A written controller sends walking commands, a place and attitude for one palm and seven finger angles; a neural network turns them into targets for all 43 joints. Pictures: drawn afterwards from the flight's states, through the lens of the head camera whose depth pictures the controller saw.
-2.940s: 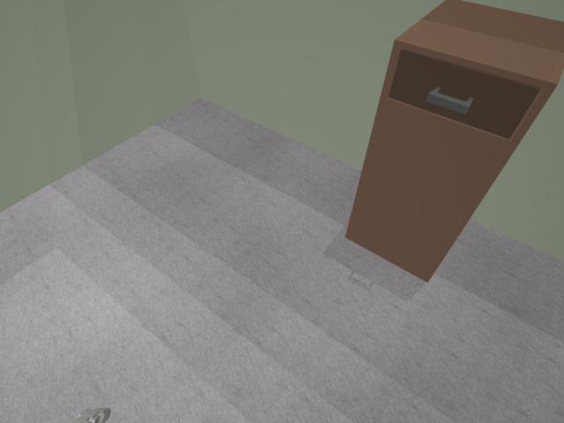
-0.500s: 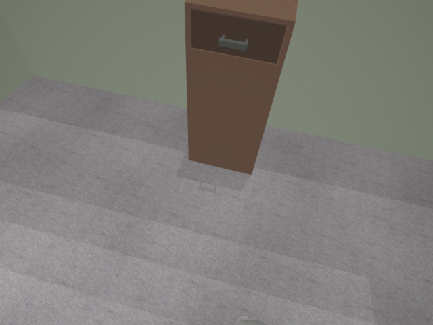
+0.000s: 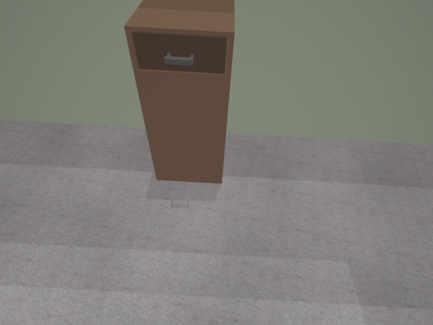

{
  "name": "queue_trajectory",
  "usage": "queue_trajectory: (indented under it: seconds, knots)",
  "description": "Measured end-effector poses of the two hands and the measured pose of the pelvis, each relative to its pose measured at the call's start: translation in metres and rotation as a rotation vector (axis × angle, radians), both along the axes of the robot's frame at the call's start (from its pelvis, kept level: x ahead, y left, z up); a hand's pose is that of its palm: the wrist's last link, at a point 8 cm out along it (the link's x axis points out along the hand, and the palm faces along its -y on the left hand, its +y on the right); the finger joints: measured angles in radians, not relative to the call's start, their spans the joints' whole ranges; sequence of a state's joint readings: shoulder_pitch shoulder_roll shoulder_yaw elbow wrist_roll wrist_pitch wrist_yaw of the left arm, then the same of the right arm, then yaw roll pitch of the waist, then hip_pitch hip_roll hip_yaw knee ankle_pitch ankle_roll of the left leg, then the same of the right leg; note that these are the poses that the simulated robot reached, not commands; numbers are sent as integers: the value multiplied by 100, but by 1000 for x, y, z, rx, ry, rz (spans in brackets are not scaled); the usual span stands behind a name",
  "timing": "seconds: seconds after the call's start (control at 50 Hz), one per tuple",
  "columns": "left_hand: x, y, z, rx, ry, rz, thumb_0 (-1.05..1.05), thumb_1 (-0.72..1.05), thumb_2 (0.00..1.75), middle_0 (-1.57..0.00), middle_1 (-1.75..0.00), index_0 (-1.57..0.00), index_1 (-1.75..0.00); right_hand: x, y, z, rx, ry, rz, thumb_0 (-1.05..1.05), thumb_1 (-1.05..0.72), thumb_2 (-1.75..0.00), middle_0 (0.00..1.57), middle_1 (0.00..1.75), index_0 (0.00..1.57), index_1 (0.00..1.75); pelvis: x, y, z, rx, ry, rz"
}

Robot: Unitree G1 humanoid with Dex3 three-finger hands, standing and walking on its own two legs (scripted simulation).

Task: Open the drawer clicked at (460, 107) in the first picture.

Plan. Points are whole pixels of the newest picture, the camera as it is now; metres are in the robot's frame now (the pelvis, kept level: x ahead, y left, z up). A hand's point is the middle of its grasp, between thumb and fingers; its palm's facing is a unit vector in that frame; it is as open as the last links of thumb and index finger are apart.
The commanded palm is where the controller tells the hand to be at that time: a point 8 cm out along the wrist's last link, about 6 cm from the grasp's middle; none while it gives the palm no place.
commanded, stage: take the last steps up to it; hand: left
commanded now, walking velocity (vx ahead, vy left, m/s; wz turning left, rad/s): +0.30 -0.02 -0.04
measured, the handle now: (179, 58) +0.98 +0.18 +0.01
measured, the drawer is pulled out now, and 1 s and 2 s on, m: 0.00 0.00 0.00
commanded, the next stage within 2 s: come to a stop and stand still in 1.06 s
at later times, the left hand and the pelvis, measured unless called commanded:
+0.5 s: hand (137, 300) +0.21 +0.18 -0.17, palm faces -0.07 -0.99 -0.15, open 7.3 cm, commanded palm none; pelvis +0.14 +0.01 +0.01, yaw -4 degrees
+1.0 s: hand (159, 263) +0.30 +0.15 -0.18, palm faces +0.09 -0.98 -0.15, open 7.3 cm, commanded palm none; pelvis +0.32 -0.02 +0.00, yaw +0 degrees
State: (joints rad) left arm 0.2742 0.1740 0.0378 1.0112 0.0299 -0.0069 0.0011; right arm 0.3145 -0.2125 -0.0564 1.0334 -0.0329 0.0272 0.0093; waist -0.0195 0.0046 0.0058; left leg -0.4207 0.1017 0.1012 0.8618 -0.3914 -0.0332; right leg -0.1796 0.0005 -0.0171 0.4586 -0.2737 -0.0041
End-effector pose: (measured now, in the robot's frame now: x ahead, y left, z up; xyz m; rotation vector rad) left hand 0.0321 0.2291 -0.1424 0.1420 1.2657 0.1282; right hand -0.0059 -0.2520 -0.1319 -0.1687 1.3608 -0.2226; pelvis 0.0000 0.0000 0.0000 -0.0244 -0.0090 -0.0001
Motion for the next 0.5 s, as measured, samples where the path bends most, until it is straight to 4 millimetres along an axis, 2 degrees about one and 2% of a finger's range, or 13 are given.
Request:
queue_trajectory:
  seconds: [0.1, 0.18, 0.28, 0.36, 0.44, 0.5]
  knots:
    - [-10, 21, -24, -35, 89, 30, 1, 91, 90, -21, -30, -20, -30, 23, 24, -1, -30, -53, -1, 1, -91, -90, 20, 30, 19, 30, 23, 21, -11, -18, -5, -13]
    - [4, 33, -20, -39, 146, 1, 1, 91, 90, -20, -30, -20, -30, 22, 50, 4, -17, -46, -45, 0, -91, -89, 20, 30, 19, 30, 41, 30, -4, -14, -10, -40]
    - [48, 38, -5, -40, 92, -5, 1, 91, 90, -20, -30, -20, -30, 10, 81, 11, 38, 51, -85, 0, -91, -89, 20, 30, 20, 30, 67, 35, 10, -12, -6, -44]
    - [87, 33, -1, -38, 64, -16, 1, 91, 90, -20, -30, -19, -30, 6, 98, 11, 83, 125, -126, 0, -91, -89, 20, 30, 20, 30, 91, 32, 12, -3, -5, -51]
    - [133, 20, 0, -34, 48, -47, 1, 92, 90, -20, -30, -19, -30, 7, 106, 8, 122, 187, -171, 0, -91, -89, 20, 30, 20, 30, 116, 24, 9, 7, -6, -59]
    - [175, 6, 0, -28, 26, -83, 1, 92, 90, -20, -30, -19, -30, 13, 103, 6, 144, 230, -203, 0, -91, -89, 20, 30, 20, 30, 138, 13, 6, 15, -4, -64]
